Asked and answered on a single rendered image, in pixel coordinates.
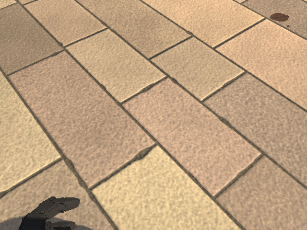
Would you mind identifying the robot left hand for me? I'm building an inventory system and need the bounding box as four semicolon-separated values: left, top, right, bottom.
18;196;80;230

